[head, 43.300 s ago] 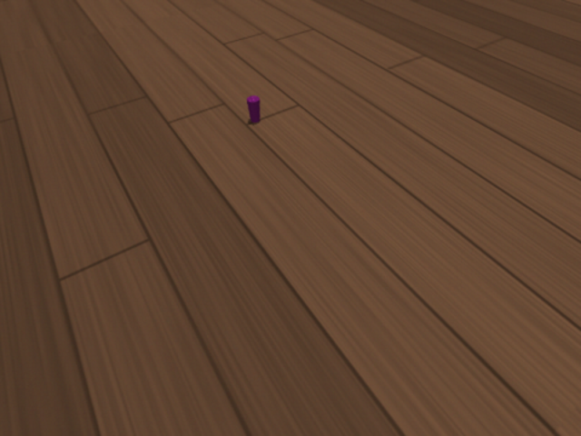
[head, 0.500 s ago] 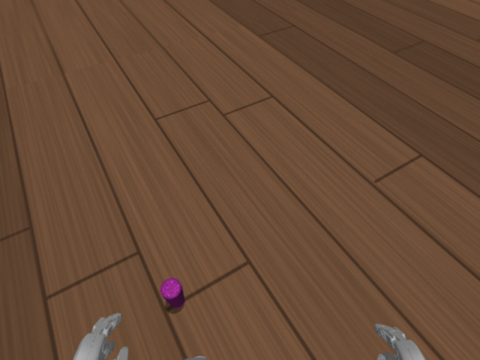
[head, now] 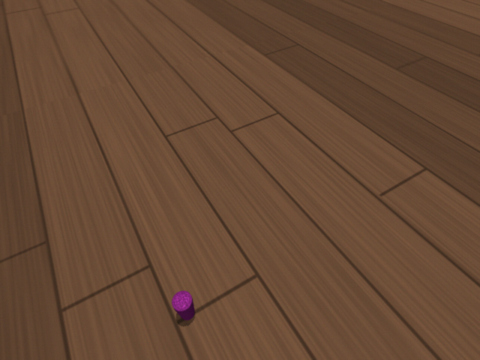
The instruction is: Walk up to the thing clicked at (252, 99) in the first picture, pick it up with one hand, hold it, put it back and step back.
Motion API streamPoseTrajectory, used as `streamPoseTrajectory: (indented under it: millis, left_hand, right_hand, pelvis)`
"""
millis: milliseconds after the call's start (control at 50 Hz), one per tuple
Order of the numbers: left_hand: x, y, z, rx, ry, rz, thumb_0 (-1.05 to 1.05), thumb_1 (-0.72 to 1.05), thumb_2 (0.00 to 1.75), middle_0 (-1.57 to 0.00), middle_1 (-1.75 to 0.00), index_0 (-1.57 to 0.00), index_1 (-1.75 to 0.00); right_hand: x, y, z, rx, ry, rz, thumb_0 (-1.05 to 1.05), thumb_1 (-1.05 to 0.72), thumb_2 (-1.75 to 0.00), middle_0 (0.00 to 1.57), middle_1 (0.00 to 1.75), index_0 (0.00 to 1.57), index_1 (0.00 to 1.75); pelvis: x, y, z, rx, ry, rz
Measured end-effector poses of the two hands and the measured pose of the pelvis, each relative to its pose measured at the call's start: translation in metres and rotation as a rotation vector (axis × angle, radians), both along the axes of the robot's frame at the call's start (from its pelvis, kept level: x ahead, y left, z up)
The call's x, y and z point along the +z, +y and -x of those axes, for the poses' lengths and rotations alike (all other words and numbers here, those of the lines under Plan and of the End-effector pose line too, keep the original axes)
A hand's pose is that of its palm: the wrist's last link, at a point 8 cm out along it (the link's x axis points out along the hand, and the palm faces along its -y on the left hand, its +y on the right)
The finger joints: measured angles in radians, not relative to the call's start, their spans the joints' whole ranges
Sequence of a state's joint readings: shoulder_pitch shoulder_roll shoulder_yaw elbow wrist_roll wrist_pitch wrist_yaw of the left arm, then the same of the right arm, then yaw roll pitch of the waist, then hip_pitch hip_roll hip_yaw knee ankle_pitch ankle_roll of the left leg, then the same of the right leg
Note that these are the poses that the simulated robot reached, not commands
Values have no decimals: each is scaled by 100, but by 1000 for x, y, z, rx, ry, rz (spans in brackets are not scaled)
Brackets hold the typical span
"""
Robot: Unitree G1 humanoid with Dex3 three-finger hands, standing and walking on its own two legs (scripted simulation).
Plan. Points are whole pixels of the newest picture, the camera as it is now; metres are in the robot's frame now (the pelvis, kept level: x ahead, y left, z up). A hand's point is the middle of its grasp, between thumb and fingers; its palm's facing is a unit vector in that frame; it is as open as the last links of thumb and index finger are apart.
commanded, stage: stand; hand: left
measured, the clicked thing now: (185, 307) +0.44 +0.25 -0.70
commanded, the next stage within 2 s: step back in 1.48 s
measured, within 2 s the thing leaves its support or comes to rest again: neither
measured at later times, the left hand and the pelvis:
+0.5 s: hand out of the picture +0.06 +0.24 -0.16, palm faces -0.02 -0.94 -0.34, open 7.4 cm; pelvis +0.00 -0.01 +0.01, yaw +0 degrees
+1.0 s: hand out of the picture +0.07 +0.24 -0.15, palm faces -0.04 -0.94 -0.35, open 7.4 cm; pelvis +0.01 -0.01 +0.01, yaw -1 degrees
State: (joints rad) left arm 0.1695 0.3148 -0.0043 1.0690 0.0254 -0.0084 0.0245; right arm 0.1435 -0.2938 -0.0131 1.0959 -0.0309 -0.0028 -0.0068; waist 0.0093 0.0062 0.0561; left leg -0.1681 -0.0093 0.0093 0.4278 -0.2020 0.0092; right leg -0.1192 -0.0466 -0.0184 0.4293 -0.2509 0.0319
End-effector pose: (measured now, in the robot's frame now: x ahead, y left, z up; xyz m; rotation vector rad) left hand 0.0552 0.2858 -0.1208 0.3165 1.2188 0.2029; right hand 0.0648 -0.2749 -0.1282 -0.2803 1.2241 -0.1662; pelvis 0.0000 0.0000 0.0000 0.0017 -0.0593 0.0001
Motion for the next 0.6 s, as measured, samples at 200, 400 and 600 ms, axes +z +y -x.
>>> streamPoseTrajectory:
  millis: [200, 400, 600]
  left_hand:
    - [3, 3, 8, 13, 31, -8, 0, 90, 90, -20, -30, -20, -30]
    - [3, 0, 6, 10, 40, -5, 0, 90, 90, -20, -30, -20, -30]
    - [3, -3, -3, -4, 31, 3, 0, 90, 90, -20, -30, -20, -30]
  right_hand:
    - [3, -9, 6, -14, 22, 9, 0, -91, -90, 20, 30, 21, 30]
    - [5, -17, 12, -28, 39, 18, 0, -91, -90, 20, 30, 21, 30]
    - [6, -20, 14, -35, 45, 22, 0, -91, -90, 20, 30, 21, 30]
  pelvis:
    - [4, -2, 3, 1, -3, 0]
    - [5, -5, 3, -2, -6, 2]
    - [6, -6, 3, -5, 1, 3]
